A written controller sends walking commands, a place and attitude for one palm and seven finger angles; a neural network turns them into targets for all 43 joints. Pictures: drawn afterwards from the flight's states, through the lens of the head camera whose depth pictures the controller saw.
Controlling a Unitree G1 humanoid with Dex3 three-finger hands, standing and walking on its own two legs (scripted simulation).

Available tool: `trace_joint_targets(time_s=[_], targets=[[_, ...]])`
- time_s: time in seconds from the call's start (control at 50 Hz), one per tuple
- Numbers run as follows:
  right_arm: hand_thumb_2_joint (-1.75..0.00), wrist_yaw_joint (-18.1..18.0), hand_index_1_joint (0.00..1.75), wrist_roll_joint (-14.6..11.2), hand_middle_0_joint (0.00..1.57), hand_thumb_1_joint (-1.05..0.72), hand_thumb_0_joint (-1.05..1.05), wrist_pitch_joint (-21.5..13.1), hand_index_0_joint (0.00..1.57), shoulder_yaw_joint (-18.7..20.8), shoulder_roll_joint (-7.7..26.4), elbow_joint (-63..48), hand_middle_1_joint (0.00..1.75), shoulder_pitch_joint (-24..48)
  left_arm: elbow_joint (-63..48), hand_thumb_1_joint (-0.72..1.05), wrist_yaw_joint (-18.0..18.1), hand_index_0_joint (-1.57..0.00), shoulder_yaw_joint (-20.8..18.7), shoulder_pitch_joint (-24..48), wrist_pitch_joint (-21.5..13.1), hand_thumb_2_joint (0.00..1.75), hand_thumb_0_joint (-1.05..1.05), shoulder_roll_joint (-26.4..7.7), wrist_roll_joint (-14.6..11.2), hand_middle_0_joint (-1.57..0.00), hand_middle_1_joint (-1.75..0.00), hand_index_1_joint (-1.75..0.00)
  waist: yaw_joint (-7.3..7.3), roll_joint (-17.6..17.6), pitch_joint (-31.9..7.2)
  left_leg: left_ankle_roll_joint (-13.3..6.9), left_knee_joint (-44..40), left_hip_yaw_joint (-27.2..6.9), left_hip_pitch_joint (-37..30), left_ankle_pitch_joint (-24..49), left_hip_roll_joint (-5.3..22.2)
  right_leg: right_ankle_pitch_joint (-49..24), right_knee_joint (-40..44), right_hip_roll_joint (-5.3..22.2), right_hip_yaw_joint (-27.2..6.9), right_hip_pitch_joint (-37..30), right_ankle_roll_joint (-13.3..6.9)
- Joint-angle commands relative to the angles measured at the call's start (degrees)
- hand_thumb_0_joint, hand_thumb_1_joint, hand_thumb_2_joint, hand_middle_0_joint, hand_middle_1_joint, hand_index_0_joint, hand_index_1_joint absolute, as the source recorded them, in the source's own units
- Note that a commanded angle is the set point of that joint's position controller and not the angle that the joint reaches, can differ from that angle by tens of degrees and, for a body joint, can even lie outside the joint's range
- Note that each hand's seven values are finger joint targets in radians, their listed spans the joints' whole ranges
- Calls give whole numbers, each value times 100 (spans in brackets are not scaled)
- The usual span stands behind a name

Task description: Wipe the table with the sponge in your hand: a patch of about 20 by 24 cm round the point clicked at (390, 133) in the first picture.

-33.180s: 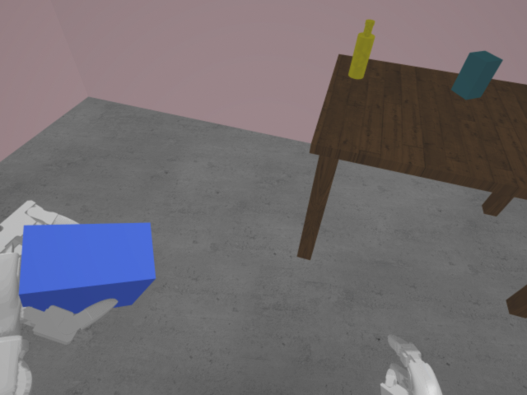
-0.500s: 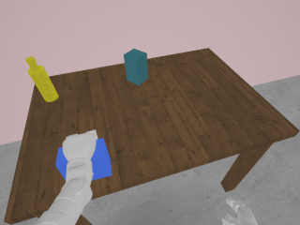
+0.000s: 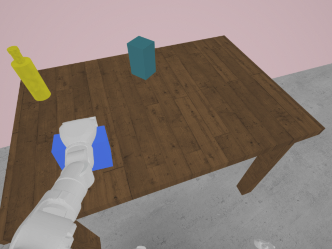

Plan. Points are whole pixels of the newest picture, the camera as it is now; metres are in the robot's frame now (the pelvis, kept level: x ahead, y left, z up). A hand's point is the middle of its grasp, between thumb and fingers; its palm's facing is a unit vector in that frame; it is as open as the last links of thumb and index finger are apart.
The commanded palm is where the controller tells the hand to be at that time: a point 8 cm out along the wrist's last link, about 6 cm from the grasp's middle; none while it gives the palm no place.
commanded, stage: wipe forward along the middle lane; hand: left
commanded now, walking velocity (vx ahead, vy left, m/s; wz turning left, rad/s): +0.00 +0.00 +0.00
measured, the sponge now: (86, 155) +0.37 +0.26 -0.04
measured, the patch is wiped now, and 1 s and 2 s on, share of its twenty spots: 1.00 1.00 1.00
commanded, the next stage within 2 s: slide back across to the first lane in 0.72 s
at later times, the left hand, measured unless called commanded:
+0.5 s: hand (82, 129) +0.43 +0.28 +0.00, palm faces -0.09 +0.01 -1.00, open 10.6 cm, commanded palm +0.41 +0.26 +0.04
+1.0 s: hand (78, 120) +0.46 +0.30 +0.00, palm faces -0.09 +0.00 -1.00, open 10.6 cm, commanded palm +0.44 +0.28 +0.05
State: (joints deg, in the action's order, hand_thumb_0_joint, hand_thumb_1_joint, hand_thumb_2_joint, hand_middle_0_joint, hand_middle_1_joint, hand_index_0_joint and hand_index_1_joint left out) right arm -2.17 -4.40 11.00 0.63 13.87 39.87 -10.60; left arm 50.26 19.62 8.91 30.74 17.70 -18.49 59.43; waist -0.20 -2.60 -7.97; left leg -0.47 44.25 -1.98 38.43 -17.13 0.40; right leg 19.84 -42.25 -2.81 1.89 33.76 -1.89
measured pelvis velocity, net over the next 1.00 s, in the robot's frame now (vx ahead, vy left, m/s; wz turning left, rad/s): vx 0.01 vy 0.03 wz -0.03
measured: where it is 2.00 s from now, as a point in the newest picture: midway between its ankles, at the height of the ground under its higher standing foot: outside the picture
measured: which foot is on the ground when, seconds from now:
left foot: down 0.00-1.00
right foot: down 0.00-1.00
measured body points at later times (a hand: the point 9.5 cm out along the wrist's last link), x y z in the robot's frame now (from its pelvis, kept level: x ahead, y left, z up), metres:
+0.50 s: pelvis +0.01 +0.01 +0.00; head +0.07 +0.02 +0.44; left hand +0.43 +0.27 +0.06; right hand +0.11 -0.25 -0.13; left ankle +0.05 +0.11 -0.71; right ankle +0.01 -0.10 -0.71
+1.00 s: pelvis +0.01 +0.03 -0.01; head +0.09 +0.04 +0.43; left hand +0.46 +0.29 +0.06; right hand +0.06 -0.24 -0.13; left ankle +0.05 +0.11 -0.71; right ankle +0.01 -0.10 -0.71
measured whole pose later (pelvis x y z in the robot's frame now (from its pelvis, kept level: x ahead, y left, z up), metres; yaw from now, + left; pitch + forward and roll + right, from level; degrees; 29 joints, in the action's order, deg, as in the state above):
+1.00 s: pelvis +0.01 +0.03 -0.01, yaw -2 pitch +18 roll -4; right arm 0.4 -3.1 11.1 0.6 13.8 40.3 -15.2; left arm 64.3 19.1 1.9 45.6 14.3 -26.1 61.5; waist -4.7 -2.3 -9.3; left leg -2.4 48.3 -1.1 47.1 -19.3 0.9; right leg 19.8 -42.7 -3.3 1.0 41.0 0.0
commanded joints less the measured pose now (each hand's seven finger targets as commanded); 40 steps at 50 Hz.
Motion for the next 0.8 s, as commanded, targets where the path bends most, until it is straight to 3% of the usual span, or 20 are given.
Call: trace_joint_targets(time_s=[0.0, 0.02, 0.06, 0.1, 0.12, 0.2, 0.24, 0.26, 0.28, 0.36, 0.42, 0.48, 0.5, 0.56, 0.62, 0.68, 0.7, 0.78], targets=[[-90, -32, 30, 35, 20, -90, 0, -232, 20, 286, 796, -658, 30, 283, -99, 10, 110, -120, -206, 1798, -19, 130, 0, -867, 113, -120, -160, -160, -168, 429, -1202, -218, -520, 16, -931, 109, -122, -443, 868, -47, -115, -121, -140], [-90, -31, 30, 35, 20, -90, 0, -236, 20, 288, 789, -655, 30, 219, -66, 10, 115, -120, -91, 1907, -34, 130, 0, -781, 89, -120, -160, -160, -229, 387, -1235, -234, -493, 50, -937, 102, -128, -448, 859, -42, -104, -120, -118], [-90, -21, 30, 46, 20, -90, 0, -230, 20, 286, 807, -613, 30, 159, 102, 10, 132, -120, -207, 1925, -48, 130, 0, -935, 75, -120, -160, -160, -232, 481, -1261, -243, -447, 71, -838, 134, -127, -547, 875, -30, -132, -188, -103], [-90, -14, 30, 49, 20, -90, 0, -213, 20, 278, 821, -598, 30, 124, 181, 10, 139, -120, -416, 1941, -51, 130, 0, -1153, 80, -120, -160, -160, -163, 414, -1432, -233, -434, 59, -826, 334, -121, -784, 823, -32, -145, -317, -121], [-90, -10, 30, 53, 20, -90, 0, -211, 20, 280, 814, -608, 30, 83, 203, 10, 135, -120, -278, 1963, -62, 130, 0, -1029, 63, -120, -160, -160, -225, 405, -1409, -247, -407, 79, -838, 350, -126, -828, 817, -31, -129, -290, -100], [-90, 33, 30, 63, 20, -90, 0, -184, 20, 295, 838, -597, 30, 5, 301, 10, 131, -120, -477, 1914, -85, 130, 0, -1229, 90, -120, -160, -160, -167, 369, -1583, -250, -361, 84, -791, 606, -125, -1218, 777, -25, -156, -447, -107], [-90, 44, 30, 67, 20, -90, 0, -170, 20, 294, 840, -595, 30, -62, 359, 10, 125, -120, -402, 1855, -97, 130, 0, -1172, 108, -120, -160, -160, -193, 336, -1515, -254, -341, 99, -793, 647, -125, -1272, 765, -31, -125, -390, -105], [-90, 55, 30, 76, 20, -90, 0, -169, 20, 295, 855, -568, 30, -90, 406, 10, 117, -120, -370, 1962, -98, 130, 0, -1164, 129, -120, -160, -160, -274, 441, -1435, -265, -320, 99, -789, 664, -101, -1334, 774, -32, -120, -337, -96], [-90, 63, 30, 69, 20, -90, 0, -158, 20, 291, 867, -581, 30, -106, 448, 10, 108, -120, -418, 1937, -91, 130, 0, -1249, 134, -120, -160, -160, -238, 412, -1407, -259, -335, 97, -726, 627, -118, -1280, 789, -28, -129, -350, -99], [-90, 68, 30, 78, 20, -90, 0, -155, 20, 300, 888, -537, 30, -170, 517, 10, 107, -120, -445, 2186, -123, 130, 0, -1376, 209, -120, -160, -160, -312, 303, -1360, -266, -309, 91, -754, 679, -103, -1284, 766, -37, -108, -221, -107], [-90, 72, 30, 90, 20, -90, 0, -157, 20, 318, 910, -506, 30, -258, 577, 10, 110, -120, -478, 2336, -144, 130, 0, -1437, 237, -120, -160, -160, -343, 370, -1465, -269, -297, 51, -786, 725, -87, -1232, 735, -54, -73, -168, -106], [-90, 100, 30, 102, 20, -90, 0, -162, 20, 322, 900, -503, 30, -296, 646, 10, 93, -120, -398, 2385, -148, 130, 0, -1337, 217, -120, -160, -160, -356, 207, -1524, -263, -265, 83, -827, 801, -79, -1314, 720, -62, -61, -108, -115], [-90, 99, 30, 104, 20, -90, 0, -158, 20, 331, 913, -480, 30, -313, 622, 10, 87, -120, -562, 2471, -169, 130, 0, -1497, 217, -120, -160, -160, -329, 201, -1661, -256, -253, 47, -886, 937, -61, -1411, 675, -70, -57, -146, -135], [-90, 135, 30, 114, 20, -90, 0, -150, 20, 335, 902, -484, 30, -386, 665, 10, 77, -120, -382, 2527, -180, 130, 0, -1303, 218, -120, -160, -160, -372, 69, -1675, -244, -220, 36, -913, 946, -60, -1326, 645, -94, -10, 18, -133], [-90, 130, 30, 133, 20, -90, 0, -139, 20, 336, 952, -447, 30, -467, 811, 10, 79, -120, -557, 2662, -183, 130, 0, -1582, 268, -120, -160, -160, -388, 217, -1737, -246, -182, -7, -861, 1014, -43, -1332, 579, -108, 4, 42, -134], [-90, 151, 30, 144, 20, -90, 0, -153, 20, 345, 943, -394, 30, -504, 955, 10, 98, -120, -392, 2949, -166, 130, 0, -1404, 316, -120, -160, -160, -501, 165, -1548, -245, -178, -19, -850, 851, -15, -1075, 607, -120, 43, 340, -133], [-90, 151, 30, 151, 20, -90, 0, -157, 20, 345, 956, -395, 30, -505, 908, 10, 101, -120, -521, 3038, -194, 130, 0, -1526, 314, -120, -160, -160, -467, 141, -1663, -238, -168, -55, -874, 953, 0, -1131, 563, -122, 40, 322, -152], [-90, 144, 30, 168, 20, -90, 0, -170, 20, 329, 995, -325, 30, -638, 1181, 10, 126, -120, -614, 3403, -156, 130, 0, -1850, 368, -120, -160, -160, -567, 139, -1695, -253, -118, -44, -708, 705, -10, -888, 557, -130, 25, 439, -121]])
